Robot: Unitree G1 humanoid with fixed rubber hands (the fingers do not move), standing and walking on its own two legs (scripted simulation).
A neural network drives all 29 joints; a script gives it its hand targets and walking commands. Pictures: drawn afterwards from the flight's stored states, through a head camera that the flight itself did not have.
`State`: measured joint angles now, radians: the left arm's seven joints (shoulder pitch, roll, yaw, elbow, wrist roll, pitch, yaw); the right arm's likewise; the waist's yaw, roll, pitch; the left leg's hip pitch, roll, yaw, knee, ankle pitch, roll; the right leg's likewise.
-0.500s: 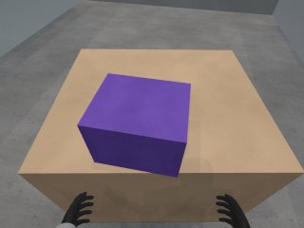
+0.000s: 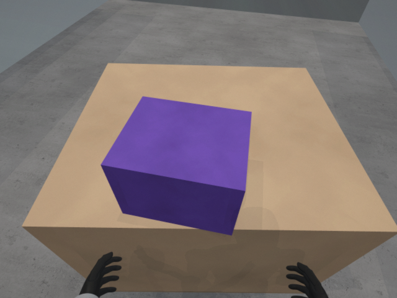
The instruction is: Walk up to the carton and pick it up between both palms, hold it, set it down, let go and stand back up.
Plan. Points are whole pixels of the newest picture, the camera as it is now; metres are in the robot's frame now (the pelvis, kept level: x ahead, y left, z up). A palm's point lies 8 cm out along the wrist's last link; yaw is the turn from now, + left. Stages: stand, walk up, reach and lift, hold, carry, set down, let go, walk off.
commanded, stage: stand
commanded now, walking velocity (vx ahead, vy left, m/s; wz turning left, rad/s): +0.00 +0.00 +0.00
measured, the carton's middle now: (185, 163) +0.42 +0.05 +0.01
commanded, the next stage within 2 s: none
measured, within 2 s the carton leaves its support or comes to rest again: neither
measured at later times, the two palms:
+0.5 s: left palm out of the picture +0.05 +0.28 -0.10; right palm out of the picture +0.06 -0.23 -0.11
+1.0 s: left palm out of the picture -0.02 +0.30 -0.12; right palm out of the picture -0.01 -0.22 -0.13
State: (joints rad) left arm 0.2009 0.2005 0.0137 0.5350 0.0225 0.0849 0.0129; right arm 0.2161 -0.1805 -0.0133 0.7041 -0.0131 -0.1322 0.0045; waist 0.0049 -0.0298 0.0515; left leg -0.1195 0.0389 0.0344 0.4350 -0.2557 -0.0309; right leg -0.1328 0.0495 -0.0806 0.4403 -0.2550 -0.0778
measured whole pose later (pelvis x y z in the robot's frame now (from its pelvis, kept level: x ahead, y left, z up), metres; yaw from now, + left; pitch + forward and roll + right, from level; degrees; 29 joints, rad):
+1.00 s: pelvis -0.05 +0.04 +0.00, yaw +1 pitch -4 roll +0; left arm 0.38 0.25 0.01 0.80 0.01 -0.02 0.01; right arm 0.34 -0.25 0.00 0.86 -0.01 -0.02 0.00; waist 0.00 0.01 0.04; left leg -0.23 -0.02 0.04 0.49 -0.20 0.03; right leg -0.24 -0.01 -0.08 0.50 -0.20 -0.03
